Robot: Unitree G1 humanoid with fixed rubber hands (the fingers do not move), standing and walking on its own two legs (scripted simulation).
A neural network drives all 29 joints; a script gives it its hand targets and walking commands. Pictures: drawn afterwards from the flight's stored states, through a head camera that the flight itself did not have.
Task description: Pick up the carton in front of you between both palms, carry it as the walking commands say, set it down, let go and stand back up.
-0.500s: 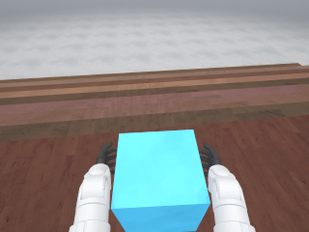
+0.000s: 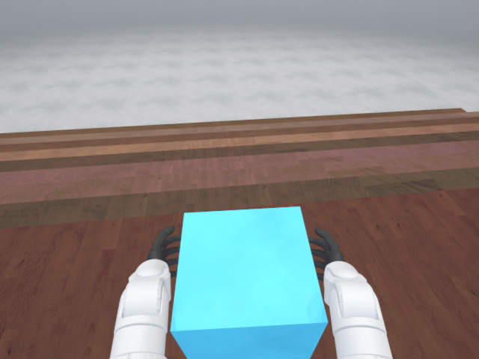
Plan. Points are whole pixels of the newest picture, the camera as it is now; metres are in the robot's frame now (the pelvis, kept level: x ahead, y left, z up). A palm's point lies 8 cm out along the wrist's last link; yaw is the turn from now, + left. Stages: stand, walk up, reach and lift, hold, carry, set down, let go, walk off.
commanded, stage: hold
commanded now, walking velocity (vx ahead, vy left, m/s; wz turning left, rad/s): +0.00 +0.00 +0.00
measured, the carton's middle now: (246, 293) +0.29 +0.00 -0.04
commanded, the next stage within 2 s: carry in 0.86 s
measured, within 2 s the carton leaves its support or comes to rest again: neither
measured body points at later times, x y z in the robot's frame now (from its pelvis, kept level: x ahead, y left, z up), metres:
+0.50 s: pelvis -0.02 +0.00 +0.00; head -0.06 +0.00 +0.45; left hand +0.29 +0.15 +0.05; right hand +0.29 -0.15 +0.04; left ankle +0.01 +0.12 -0.75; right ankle +0.01 -0.12 -0.75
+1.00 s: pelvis +0.01 +0.00 -0.01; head -0.03 +0.00 +0.44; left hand +0.31 +0.15 +0.05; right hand +0.31 -0.15 +0.05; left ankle +0.01 +0.13 -0.74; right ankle +0.01 -0.12 -0.74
